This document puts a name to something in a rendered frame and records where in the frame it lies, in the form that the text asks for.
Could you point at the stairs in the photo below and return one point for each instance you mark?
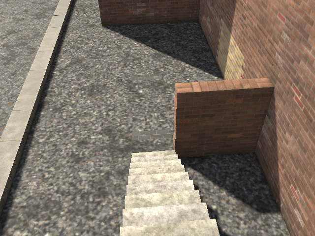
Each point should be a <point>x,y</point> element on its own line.
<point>161,199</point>

